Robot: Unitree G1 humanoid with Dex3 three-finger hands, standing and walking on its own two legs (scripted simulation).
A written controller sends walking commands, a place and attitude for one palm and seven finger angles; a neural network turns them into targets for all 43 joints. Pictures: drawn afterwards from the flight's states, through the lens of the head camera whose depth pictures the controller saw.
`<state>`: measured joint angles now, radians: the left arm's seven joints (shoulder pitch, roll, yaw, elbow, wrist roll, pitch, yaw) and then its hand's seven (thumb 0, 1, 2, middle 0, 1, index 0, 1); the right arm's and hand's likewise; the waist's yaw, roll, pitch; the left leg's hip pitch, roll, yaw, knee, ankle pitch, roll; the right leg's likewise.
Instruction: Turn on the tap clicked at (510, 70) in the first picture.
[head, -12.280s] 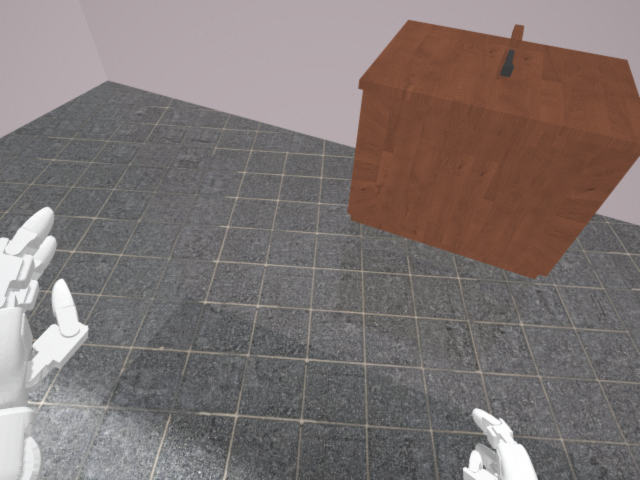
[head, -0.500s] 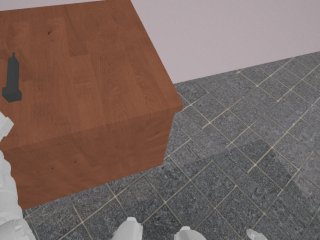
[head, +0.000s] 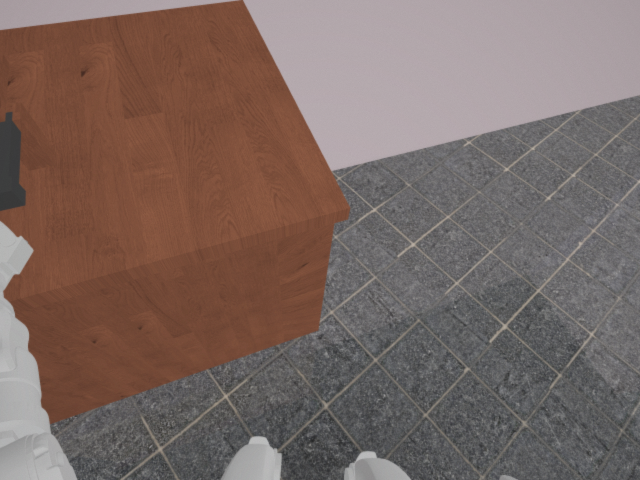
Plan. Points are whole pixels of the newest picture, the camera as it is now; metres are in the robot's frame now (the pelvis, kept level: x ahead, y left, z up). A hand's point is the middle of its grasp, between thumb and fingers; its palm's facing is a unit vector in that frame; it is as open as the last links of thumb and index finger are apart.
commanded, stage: push the lever round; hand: left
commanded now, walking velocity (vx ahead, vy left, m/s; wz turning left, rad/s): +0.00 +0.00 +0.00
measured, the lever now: (5, 193) +0.43 +0.40 +0.08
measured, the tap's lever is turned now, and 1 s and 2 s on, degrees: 0 8 34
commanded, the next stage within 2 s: none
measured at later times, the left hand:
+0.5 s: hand (59, 231) +0.39 +0.33 +0.06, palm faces +0.67 -0.74 -0.06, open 7.9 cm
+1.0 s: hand (84, 220) +0.41 +0.30 +0.06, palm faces +0.77 -0.64 -0.06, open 8.1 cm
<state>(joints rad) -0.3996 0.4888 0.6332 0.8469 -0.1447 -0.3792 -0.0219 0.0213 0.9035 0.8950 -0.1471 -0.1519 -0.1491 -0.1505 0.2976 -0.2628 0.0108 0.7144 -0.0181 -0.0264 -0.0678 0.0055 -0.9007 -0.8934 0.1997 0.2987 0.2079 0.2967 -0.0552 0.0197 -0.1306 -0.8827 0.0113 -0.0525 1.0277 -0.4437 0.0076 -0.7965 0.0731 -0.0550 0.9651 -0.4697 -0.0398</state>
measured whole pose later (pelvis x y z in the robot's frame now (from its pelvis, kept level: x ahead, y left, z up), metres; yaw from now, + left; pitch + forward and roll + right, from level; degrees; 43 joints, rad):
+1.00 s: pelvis +0.01 +0.00 +0.01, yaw +1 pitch +17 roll -2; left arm -0.50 0.26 0.49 0.82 0.01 -0.36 0.50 0.02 0.90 0.89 -0.15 -0.15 -0.09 -0.14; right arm 0.28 -0.23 -0.01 0.74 -0.07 0.02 -0.03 0.00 -0.90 -0.89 0.20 0.30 0.21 0.30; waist -0.07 0.03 -0.15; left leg -0.84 -0.01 -0.06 0.98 -0.43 0.01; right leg -0.76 0.05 -0.06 0.93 -0.47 -0.04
